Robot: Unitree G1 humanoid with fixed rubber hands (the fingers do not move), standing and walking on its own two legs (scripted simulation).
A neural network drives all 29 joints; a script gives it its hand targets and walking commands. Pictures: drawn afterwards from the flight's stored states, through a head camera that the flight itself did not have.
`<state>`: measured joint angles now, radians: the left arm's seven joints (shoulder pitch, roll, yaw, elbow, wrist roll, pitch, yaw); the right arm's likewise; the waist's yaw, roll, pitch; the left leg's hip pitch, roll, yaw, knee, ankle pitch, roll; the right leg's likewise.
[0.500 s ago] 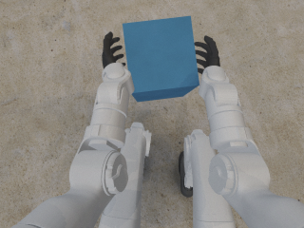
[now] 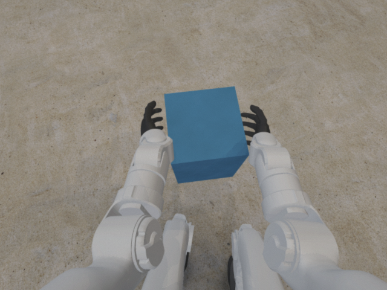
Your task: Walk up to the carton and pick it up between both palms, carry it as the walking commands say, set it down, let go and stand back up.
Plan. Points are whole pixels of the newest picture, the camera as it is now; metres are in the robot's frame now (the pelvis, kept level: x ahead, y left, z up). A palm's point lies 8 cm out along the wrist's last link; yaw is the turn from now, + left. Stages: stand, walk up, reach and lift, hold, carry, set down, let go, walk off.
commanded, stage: reach and lift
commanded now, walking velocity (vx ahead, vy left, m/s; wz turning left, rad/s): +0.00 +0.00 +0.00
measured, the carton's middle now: (202, 140) +0.46 +0.04 -0.09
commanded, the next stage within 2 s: none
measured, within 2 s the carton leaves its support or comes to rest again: neither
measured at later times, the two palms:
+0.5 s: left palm (138, 133) +0.38 +0.15 +0.07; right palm (266, 132) +0.41 -0.08 +0.06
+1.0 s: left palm (122, 116) +0.37 +0.15 +0.15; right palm (278, 113) +0.39 -0.08 +0.14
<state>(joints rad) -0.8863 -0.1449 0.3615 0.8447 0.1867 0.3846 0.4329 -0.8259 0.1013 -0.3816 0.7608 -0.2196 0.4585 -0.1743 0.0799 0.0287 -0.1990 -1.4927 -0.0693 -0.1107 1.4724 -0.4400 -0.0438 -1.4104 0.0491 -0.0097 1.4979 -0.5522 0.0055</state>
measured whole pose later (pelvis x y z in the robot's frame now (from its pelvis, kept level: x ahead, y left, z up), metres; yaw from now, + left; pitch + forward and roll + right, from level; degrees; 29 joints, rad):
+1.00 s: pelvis +0.04 +0.00 +0.13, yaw +3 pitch +9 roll -1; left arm -0.55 -0.23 0.37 0.73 0.19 0.33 0.38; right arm -0.52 0.20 -0.37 0.70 -0.25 0.40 -0.17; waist 0.06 0.01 -0.15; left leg -0.73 -0.07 -0.13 0.89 -0.31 -0.03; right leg -0.65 0.02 -0.01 0.91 -0.42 -0.01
